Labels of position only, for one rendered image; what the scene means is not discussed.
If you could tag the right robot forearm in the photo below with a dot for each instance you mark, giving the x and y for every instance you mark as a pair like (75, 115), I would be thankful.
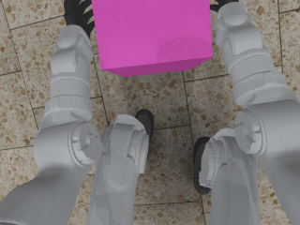
(247, 59)

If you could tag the right robot upper arm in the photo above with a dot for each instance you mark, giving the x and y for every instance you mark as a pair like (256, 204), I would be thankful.
(271, 132)

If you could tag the robot right hand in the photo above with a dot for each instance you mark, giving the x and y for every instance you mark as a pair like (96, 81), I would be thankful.
(220, 4)

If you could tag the left robot forearm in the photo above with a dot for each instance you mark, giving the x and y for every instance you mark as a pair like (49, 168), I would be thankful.
(70, 79)

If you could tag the left robot upper arm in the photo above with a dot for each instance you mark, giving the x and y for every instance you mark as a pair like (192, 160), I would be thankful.
(64, 154)

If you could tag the robot left foot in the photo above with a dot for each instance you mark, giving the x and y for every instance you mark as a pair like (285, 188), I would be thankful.
(147, 119)

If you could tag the carton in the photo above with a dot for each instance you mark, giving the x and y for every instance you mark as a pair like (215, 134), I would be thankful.
(141, 37)

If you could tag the robot left hand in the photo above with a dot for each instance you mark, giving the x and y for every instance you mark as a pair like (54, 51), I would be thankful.
(74, 14)

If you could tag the left robot thigh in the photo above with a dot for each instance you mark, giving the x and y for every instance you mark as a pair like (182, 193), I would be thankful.
(116, 175)

